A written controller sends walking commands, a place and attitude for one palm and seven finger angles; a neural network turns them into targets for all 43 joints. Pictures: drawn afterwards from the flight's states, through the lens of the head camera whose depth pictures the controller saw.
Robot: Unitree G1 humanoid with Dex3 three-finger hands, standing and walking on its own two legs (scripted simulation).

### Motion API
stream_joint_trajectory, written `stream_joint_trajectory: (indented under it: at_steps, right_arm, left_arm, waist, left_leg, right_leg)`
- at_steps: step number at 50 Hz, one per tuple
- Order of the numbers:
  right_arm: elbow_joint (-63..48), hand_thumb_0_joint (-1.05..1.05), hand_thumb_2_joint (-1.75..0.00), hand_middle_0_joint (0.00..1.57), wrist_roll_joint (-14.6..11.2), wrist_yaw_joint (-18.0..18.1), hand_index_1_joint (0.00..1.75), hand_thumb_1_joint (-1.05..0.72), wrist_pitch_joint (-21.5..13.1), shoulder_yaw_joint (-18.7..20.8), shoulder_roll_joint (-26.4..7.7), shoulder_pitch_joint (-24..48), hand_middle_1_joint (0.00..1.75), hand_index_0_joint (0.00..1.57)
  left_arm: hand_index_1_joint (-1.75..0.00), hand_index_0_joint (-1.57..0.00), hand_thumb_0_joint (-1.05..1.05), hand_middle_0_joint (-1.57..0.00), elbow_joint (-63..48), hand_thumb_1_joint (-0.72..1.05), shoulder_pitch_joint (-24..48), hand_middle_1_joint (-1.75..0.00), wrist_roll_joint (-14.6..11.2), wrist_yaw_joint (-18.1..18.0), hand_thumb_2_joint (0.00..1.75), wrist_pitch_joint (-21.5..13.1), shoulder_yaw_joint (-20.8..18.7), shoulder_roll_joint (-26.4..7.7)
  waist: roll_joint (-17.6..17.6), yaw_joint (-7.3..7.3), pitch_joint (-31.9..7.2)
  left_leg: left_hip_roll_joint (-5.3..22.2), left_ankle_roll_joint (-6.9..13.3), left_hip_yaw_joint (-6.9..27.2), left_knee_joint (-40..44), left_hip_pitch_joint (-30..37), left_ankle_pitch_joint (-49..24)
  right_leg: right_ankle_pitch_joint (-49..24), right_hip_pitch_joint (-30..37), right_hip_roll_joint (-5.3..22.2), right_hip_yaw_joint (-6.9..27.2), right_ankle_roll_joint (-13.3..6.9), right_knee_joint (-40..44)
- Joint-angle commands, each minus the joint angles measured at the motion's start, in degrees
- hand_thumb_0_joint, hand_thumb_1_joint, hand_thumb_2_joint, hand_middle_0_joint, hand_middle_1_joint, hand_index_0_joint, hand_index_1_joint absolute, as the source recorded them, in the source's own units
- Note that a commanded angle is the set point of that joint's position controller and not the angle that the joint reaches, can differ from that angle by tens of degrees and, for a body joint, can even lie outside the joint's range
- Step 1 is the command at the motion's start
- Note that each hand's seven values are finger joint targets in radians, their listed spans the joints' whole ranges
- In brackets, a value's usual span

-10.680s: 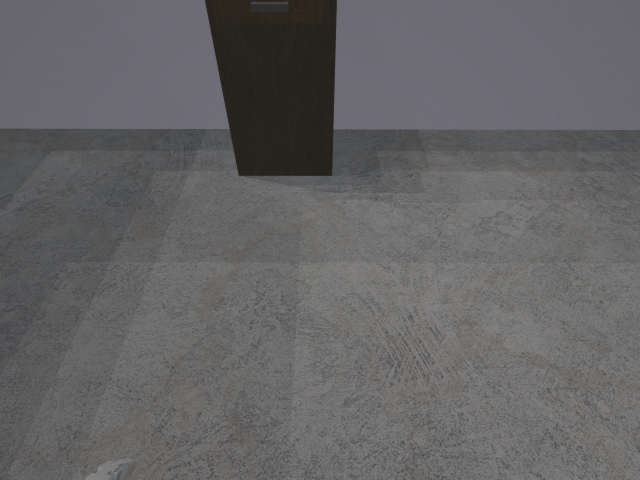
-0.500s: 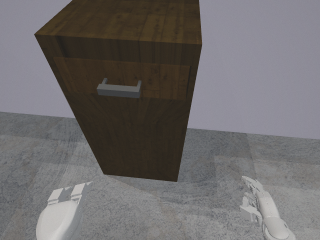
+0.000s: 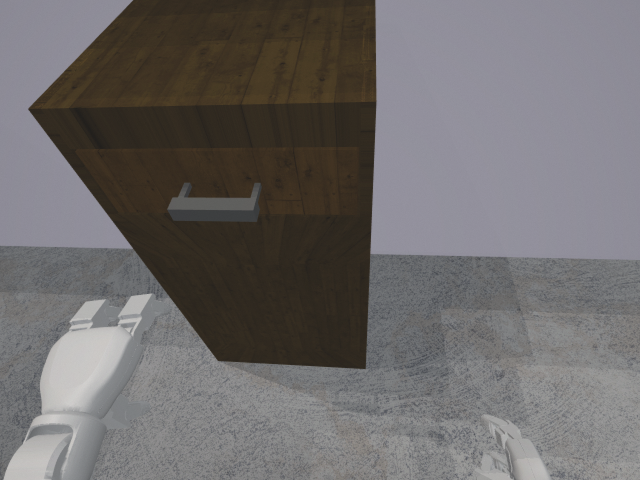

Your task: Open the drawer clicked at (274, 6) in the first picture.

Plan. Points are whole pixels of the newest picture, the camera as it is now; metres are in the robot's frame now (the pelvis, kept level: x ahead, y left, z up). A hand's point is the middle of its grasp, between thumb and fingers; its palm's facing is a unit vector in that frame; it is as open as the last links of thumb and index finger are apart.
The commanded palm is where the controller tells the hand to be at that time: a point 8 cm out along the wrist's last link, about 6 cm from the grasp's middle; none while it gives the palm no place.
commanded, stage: raise the hand with hooked fingers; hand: left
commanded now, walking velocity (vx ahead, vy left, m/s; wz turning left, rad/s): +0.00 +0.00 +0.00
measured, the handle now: (217, 199) +0.49 +0.23 +0.05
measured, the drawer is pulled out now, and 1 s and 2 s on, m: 0.00 0.00 0.00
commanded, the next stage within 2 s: move the hooked fingers above the handle in 0.96 s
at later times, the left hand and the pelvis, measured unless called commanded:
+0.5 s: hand (77, 271) +0.28 +0.29 +0.16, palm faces +0.13 -0.05 -0.99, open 13.8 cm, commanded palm +0.24 +0.28 +0.21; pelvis -0.02 +0.04 +0.02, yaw +2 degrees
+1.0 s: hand (62, 289) +0.25 +0.28 +0.17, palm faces +0.17 -0.05 -0.99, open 13.9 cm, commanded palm +0.22 +0.27 +0.22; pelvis -0.06 +0.02 +0.02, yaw +2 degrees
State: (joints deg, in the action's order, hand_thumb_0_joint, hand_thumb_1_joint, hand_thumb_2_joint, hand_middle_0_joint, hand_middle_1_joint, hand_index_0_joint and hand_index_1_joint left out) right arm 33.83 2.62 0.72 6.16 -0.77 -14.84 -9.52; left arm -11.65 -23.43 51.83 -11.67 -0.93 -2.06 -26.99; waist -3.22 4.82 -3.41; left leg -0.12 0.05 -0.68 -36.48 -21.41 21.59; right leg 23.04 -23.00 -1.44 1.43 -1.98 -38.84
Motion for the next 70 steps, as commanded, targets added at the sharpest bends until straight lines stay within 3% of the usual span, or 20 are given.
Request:
stream_joint_trajectory:
  at_steps: [1, 3, 6, 12, 19, 21, 23, 28, 32, 37, 41, 46, 51, 52, 55, 58, 61, 64, 66, 70]
  right_arm:
    - [-8.79, 0.00, -0.90, 0.20, 0.27, 0.67, 0.30, -0.90, -4.52, 3.45, -4.65, 9.29, 0.30, 0.20]
    - [-8.00, 0.00, -0.90, 0.20, -0.03, 0.33, 0.30, -0.90, -4.19, 4.36, -4.51, 8.88, 0.30, 0.20]
    - [-7.70, 0.00, -0.90, 0.20, -1.36, -0.02, 0.30, -0.90, -3.03, 4.86, -5.19, 10.08, 0.30, 0.20]
    - [-8.47, 0.00, -0.90, 0.20, -2.96, 0.49, 0.30, -0.90, -0.85, 3.94, -5.61, 11.77, 0.30, 0.20]
    - [-8.09, 0.00, -0.90, 0.20, -2.81, 0.60, 0.30, -0.90, 0.98, 2.06, -5.09, 11.31, 0.30, 0.20]
    - [-7.81, 0.00, -0.90, 0.20, -3.27, 0.49, 0.30, -0.90, 1.02, 1.75, -5.22, 11.53, 0.30, 0.20]
    - [-7.43, 0.00, -0.90, 0.20, -3.41, 0.49, 0.30, -0.90, 1.23, 1.44, -5.01, 10.97, 0.30, 0.20]
    - [-7.68, 0.00, -0.90, 0.20, -3.57, 0.45, 0.30, -0.90, 0.52, 1.32, -5.37, 10.79, 0.30, 0.20]
    - [-8.15, 0.00, -0.90, 0.20, -3.56, -0.43, 0.30, -0.90, -0.18, 1.59, -5.50, 9.83, 0.30, 0.20]
    - [-8.46, 0.00, -0.90, 0.20, -3.33, -0.61, 0.30, -0.90, -1.11, 1.83, -5.96, 9.70, 0.30, 0.20]
    - [-7.62, 0.00, -0.90, 0.20, -3.26, -0.28, 0.30, -0.90, -2.47, 2.36, -5.83, 9.47, 0.30, 0.20]
    - [-5.61, 0.00, -0.90, 0.20, -3.89, -0.41, 0.30, -0.90, -3.16, 3.09, -5.76, 9.13, 0.30, 0.20]
    - [-5.77, 0.00, -0.90, 0.20, -4.45, -0.43, 0.30, -0.90, -2.82, 2.89, -6.15, 10.66, 0.30, 0.20]
    - [-5.86, 0.00, -0.90, 0.20, -4.40, -0.26, 0.30, -0.90, -2.67, 2.57, -6.10, 10.55, 0.30, 0.20]
    - [-6.04, 0.00, -0.90, 0.20, -4.34, 0.59, 0.30, -0.90, -2.31, 2.26, -6.68, 10.71, 0.30, 0.20]
    - [-5.50, 0.00, -0.90, 0.20, -4.09, 1.69, 0.30, -0.90, -2.65, 1.96, -6.54, 9.89, 0.30, 0.20]
    - [-5.20, 0.00, -0.90, 0.20, -3.88, 2.53, 0.30, -0.90, -3.30, 2.15, -6.40, 9.38, 0.30, 0.20]
    - [-4.38, 0.00, -0.90, 0.20, -3.82, 2.98, 0.30, -0.90, -3.80, 2.59, -5.63, 7.96, 0.30, 0.20]
    - [-3.97, 0.00, -0.90, 0.20, -3.89, 2.81, 0.30, -0.90, -3.85, 2.83, -5.77, 7.43, 0.30, 0.20]
    - [-3.64, 0.00, -0.90, 0.20, -4.10, 1.95, 0.30, -0.90, -3.14, 3.36, -6.28, 6.11, 0.30, 0.20]
  left_arm:
    - [-1.02, -0.28, 0.00, -0.28, -13.45, -0.22, 9.81, -1.02, 0.90, -6.90, 0.42, -3.80, -10.61, -10.86]
    - [-1.05, -0.28, 0.00, -0.28, -11.53, -0.27, 10.91, -1.05, 1.32, -7.71, 0.40, -2.71, -10.61, -10.43]
    - [-1.10, -0.29, 0.00, -0.29, -8.53, -0.34, 14.25, -1.10, 1.01, -6.66, 0.37, 1.93, -10.92, -12.24]
    - [-1.18, -0.30, 0.00, -0.30, -9.32, -0.48, 26.96, -1.18, -0.96, 2.31, 0.31, 9.23, -3.37, -11.58]
    - [-1.20, -0.30, 0.00, -0.30, -7.15, -0.50, 39.93, -1.20, 0.74, 9.79, 0.30, 9.16, -4.58, -16.31]
    - [-1.20, -0.30, 0.00, -0.30, -3.81, -0.50, 42.86, -1.20, 0.34, 11.06, 0.30, 9.08, -5.77, -17.59]
    - [-1.20, -0.30, 0.00, -0.30, -1.03, -0.50, 46.72, -1.20, -0.33, 12.32, 0.30, 8.95, -4.45, -16.99]
    - [-1.20, -0.30, 0.00, -0.30, 0.04, -0.50, 54.76, -1.20, -1.07, 15.43, 0.30, 7.59, -2.59, -17.33]
    - [-1.20, -0.30, 0.00, -0.30, 1.48, -0.50, 47.40, -1.20, -1.65, 18.05, 0.30, 5.88, -0.82, -14.05]
    - [-1.20, -0.30, 0.00, -0.30, -2.23, -0.50, 48.00, -1.20, -2.55, 17.14, 0.30, 1.62, -4.87, -17.51]
    - [-1.20, -0.30, 0.00, -0.30, -5.26, -0.50, 51.21, -1.20, -2.76, 12.67, 0.30, -1.78, -9.53, -20.83]
    - [-1.20, -0.30, 0.00, -0.30, -1.35, -0.50, 50.71, -1.20, -2.62, 8.90, 0.30, -1.23, -8.55, -18.30]
    - [-1.20, -0.30, 0.00, -0.30, 2.80, -0.50, 48.41, -1.20, -2.23, 10.61, 0.30, 3.02, -3.25, -14.20]
    - [-1.20, -0.30, 0.00, -0.30, 4.37, -0.50, 47.77, -1.20, -2.34, 11.56, 0.30, 3.84, -1.60, -13.35]
    - [-1.20, -0.30, 0.00, -0.30, 6.16, -0.50, 50.72, -1.20, -1.77, 13.72, 0.30, 4.44, -0.93, -14.95]
    - [-1.20, -0.30, 0.00, -0.30, 9.30, -0.50, 54.68, -1.20, -1.37, 14.61, 0.30, 2.18, -3.11, -18.13]
    - [-1.20, -0.30, 0.00, -0.30, 7.99, -0.50, 60.58, -1.20, -1.42, 13.41, 0.30, -2.12, -6.83, -22.18]
    - [-1.20, -0.30, 0.00, -0.30, 9.77, -0.50, 63.37, -1.20, -1.75, 11.52, 0.30, -5.12, -6.50, -20.81]
    - [-1.20, -0.30, 0.00, -0.30, 11.91, -0.50, 64.01, -1.20, -1.48, 10.38, 0.30, -5.26, -6.23, -20.14]
    - [-1.20, -0.30, 0.00, -0.30, 16.41, -0.50, 62.66, -1.20, -0.82, 9.53, 0.30, -2.83, -2.76, -16.17]
  waist:
    - [3.02, 0.11, -13.29]
    - [3.53, 0.14, -13.95]
    - [3.98, 0.46, -16.19]
    - [1.13, -0.86, -14.03]
    - [-0.30, -0.68, -10.82]
    - [-0.63, -0.65, -9.05]
    - [-0.55, -0.81, -7.83]
    - [-1.42, -1.00, -10.24]
    - [0.62, -0.35, -9.77]
    - [1.61, 0.45, -8.25]
    - [-2.03, 1.26, -9.94]
    - [-1.92, 0.89, -8.99]
    - [0.50, -0.01, -7.28]
    - [2.96, -0.27, -6.42]
    - [5.27, -1.05, -4.45]
    - [6.84, -1.26, -4.89]
    - [3.59, -0.80, -8.71]
    - [-0.22, -1.05, -10.68]
    - [-1.49, -1.23, -10.97]
    - [1.28, -1.60, -10.84]
  left_leg:
    - [-2.71, 2.04, 0.56, 0.62, 3.29, -23.95]
    - [-2.89, 1.94, -0.04, 0.92, 3.85, -25.06]
    - [-2.97, 1.70, -0.47, 1.76, 4.75, -27.56]
    - [-1.76, 1.88, 0.09, 5.58, 10.42, -33.04]
    - [-0.34, 1.09, 1.79, 9.81, 14.54, -36.46]
    - [-0.30, 0.91, 1.75, 10.91, 14.15, -34.04]
    - [-0.24, 0.55, 1.87, 12.46, 13.81, -31.47]
    - [-0.35, 0.48, 2.35, 14.33, 15.44, -27.67]
    - [-0.13, 0.62, 2.28, 14.95, 15.33, -27.76]
    - [-0.55, 1.13, 2.02, 16.60, 13.24, -22.07]
    - [-1.12, 1.13, 2.36, 16.48, 13.61, -21.00]
    - [-1.52, 0.74, 1.44, 16.90, 12.76, -18.76]
    - [-1.79, 1.01, 0.18, 16.93, 11.85, -16.72]
    - [-1.97, 1.17, -0.16, 17.00, 10.97, -15.65]
    - [-2.11, 1.66, -0.73, 17.07, 10.26, -13.07]
    - [-2.38, 2.15, -0.82, 16.47, 9.91, -11.60]
    - [-2.86, 2.22, -0.39, 15.44, 10.58, -12.83]
    - [-3.12, 2.08, -0.55, 14.39, 11.24, -16.16]
    - [-3.14, 1.81, -0.71, 13.82, 10.96, -17.64]
    - [-2.84, 1.63, -1.26, 13.16, 9.82, -20.39]
  right_leg:
    - [-36.80, 10.83, 2.41, 3.30, 0.84, 3.89]
    - [-38.01, 11.05, 2.62, 2.51, 0.77, 3.60]
    - [-41.73, 14.04, 2.59, 2.05, 0.85, 3.46]
    - [-35.11, 14.79, 2.00, -1.29, 1.02, 6.38]
    - [-27.30, 14.74, 0.89, -2.69, 0.23, 10.31]
    - [-25.35, 14.93, 0.46, -2.66, -0.03, 11.72]
    - [-22.63, 15.10, 0.66, -3.15, -0.15, 12.58]
    - [-18.65, 15.91, 0.57, -3.41, -0.36, 14.13]
    - [-17.87, 16.18, 0.54, -3.65, -0.26, 14.84]
    - [-15.12, 16.82, 0.45, -3.59, -0.25, 15.86]
    - [-14.39, 17.04, -0.05, -3.02, -0.37, 16.03]
    - [-12.91, 16.14, 0.10, -2.87, -0.34, 16.71]
    - [-12.47, 16.23, 0.62, -2.26, 0.04, 17.73]
    - [-11.48, 16.38, 1.12, -2.36, 0.32, 17.91]
    - [-9.62, 15.43, 1.47, -1.90, 0.80, 19.02]
    - [-8.01, 15.44, 1.64, -1.24, 1.09, 19.57]
    - [-9.61, 16.87, 1.53, -0.41, 0.99, 19.03]
    - [-14.49, 16.71, 1.69, -0.77, 0.71, 17.69]
    - [-16.06, 16.22, 1.49, -0.89, 0.54, 17.32]
    - [-20.09, 15.23, 1.54, -1.63, 0.49, 15.86]
